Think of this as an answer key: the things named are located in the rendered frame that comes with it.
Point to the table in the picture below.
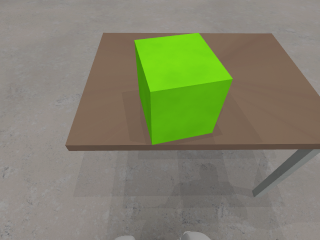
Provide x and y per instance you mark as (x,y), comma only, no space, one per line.
(270,105)

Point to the carton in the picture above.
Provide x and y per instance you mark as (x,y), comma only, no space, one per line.
(182,86)

